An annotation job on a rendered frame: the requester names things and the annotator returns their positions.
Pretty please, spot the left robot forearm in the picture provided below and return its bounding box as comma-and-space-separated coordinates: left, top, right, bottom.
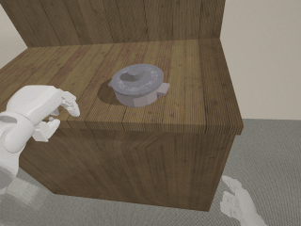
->
0, 111, 36, 202

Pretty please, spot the left robot hand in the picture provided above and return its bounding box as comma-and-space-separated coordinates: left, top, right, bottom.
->
6, 85, 80, 142

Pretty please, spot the right robot hand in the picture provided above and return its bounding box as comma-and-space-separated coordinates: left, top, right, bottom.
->
220, 175, 258, 222

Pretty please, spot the table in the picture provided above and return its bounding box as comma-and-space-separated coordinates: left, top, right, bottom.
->
0, 0, 244, 212

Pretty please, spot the pot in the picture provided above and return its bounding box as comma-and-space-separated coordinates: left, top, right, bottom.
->
107, 80, 170, 107

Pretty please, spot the knob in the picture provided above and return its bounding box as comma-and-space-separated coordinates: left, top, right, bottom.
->
127, 66, 145, 80

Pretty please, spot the lid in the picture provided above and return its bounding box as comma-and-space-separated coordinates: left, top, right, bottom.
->
111, 63, 164, 97

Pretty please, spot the right robot forearm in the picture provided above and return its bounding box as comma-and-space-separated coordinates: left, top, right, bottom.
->
240, 212, 267, 226

